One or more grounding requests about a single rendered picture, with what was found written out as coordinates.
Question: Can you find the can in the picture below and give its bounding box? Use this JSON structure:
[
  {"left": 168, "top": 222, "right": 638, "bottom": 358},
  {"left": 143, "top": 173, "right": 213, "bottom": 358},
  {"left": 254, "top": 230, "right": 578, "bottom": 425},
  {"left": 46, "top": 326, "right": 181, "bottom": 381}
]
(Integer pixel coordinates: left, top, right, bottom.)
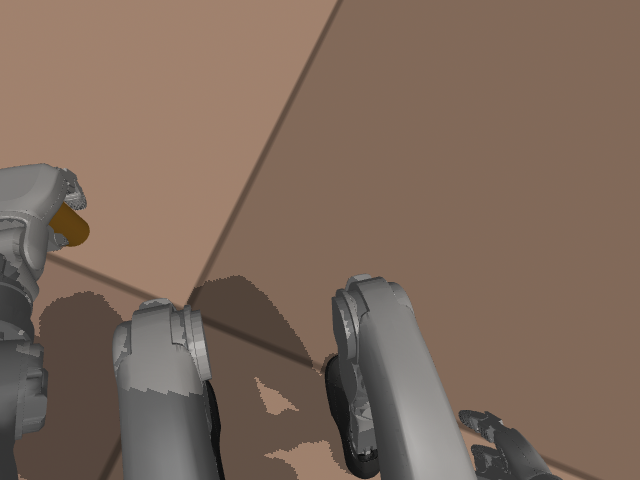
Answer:
[{"left": 49, "top": 202, "right": 90, "bottom": 247}]

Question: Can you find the right robot hand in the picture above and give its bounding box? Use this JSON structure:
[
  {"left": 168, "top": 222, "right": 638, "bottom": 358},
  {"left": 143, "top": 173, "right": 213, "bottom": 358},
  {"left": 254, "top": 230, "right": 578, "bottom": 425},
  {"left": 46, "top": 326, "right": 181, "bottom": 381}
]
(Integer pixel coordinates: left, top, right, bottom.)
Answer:
[{"left": 458, "top": 410, "right": 553, "bottom": 480}]

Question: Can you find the left robot arm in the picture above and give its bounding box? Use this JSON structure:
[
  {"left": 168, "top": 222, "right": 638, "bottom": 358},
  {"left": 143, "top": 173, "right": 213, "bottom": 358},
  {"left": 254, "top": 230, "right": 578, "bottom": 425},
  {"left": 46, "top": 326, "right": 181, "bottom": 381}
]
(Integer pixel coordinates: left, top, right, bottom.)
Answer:
[{"left": 0, "top": 211, "right": 49, "bottom": 480}]

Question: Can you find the left robot hand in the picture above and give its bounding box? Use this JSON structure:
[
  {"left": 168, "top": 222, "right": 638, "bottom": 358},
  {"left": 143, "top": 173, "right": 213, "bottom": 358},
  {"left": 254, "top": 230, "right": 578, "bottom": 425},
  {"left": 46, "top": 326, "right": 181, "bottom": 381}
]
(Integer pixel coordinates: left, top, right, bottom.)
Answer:
[{"left": 0, "top": 163, "right": 87, "bottom": 252}]

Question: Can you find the left robot foot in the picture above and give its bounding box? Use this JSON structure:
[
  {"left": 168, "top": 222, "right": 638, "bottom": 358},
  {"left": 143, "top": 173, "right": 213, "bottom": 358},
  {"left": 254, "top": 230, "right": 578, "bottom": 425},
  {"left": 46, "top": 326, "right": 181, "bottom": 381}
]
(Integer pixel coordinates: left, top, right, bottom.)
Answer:
[{"left": 205, "top": 380, "right": 225, "bottom": 480}]

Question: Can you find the right robot foot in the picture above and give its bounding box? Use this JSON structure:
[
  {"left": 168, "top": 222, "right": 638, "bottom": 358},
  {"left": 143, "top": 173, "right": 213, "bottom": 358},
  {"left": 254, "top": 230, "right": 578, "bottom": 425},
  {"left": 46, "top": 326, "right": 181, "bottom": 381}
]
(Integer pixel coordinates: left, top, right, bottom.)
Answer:
[{"left": 325, "top": 355, "right": 380, "bottom": 479}]

